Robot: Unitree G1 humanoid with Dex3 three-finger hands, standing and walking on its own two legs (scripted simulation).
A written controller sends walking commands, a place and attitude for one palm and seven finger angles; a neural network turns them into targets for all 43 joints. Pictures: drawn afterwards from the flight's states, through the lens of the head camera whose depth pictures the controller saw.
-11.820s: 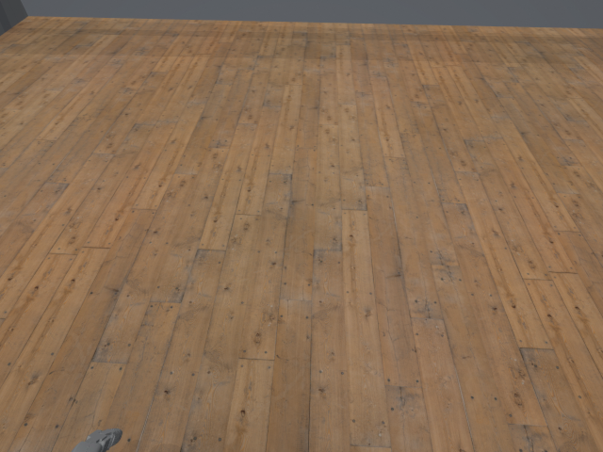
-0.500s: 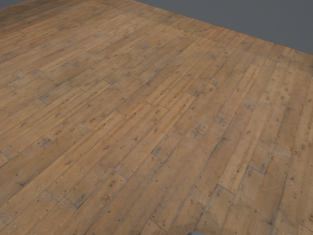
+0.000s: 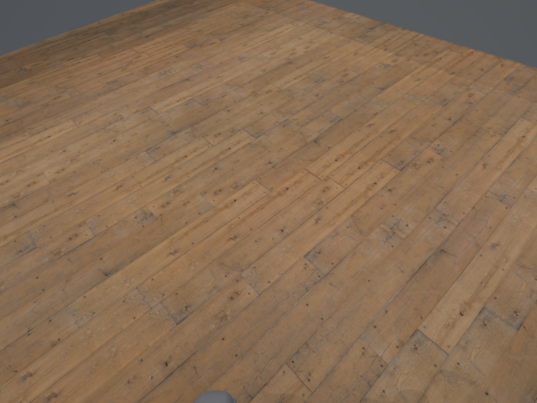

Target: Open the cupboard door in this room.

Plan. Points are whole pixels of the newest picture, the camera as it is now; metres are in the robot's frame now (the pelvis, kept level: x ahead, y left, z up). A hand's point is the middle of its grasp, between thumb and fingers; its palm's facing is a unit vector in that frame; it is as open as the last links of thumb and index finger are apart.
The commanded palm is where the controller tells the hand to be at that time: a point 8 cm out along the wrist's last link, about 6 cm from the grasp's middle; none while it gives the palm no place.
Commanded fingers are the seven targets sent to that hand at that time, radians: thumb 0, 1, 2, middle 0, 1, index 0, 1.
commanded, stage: turn or walk to find it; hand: left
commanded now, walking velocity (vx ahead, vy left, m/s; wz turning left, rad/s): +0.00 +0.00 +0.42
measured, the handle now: out of the picture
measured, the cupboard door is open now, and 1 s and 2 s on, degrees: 0 0 0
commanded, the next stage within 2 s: none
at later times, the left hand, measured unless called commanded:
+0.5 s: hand out of the picture +0.02 +0.27 -0.16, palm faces +0.21 -0.94 -0.26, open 7.3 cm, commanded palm none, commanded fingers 0.00 0.90 0.90 -0.20 -0.30 -0.20 -0.30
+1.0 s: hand out of the picture -0.07 +0.17 -0.14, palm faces +0.43 -0.86 -0.28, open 7.3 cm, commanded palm none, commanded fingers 0.00 0.90 0.90 -0.20 -0.30 -0.20 -0.30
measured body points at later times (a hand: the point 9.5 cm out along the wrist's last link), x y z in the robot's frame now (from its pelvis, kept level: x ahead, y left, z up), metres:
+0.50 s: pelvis -0.03 +0.05 +0.00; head -0.01 +0.06 +0.45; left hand +0.01 +0.32 -0.14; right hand +0.08 -0.18 -0.14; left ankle -0.03 +0.14 -0.74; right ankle -0.02 -0.11 -0.67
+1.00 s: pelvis -0.05 -0.03 +0.00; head -0.02 -0.06 +0.45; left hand -0.09 +0.21 -0.12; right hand +0.07 -0.27 -0.17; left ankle -0.16 +0.12 -0.64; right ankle -0.02 -0.10 -0.74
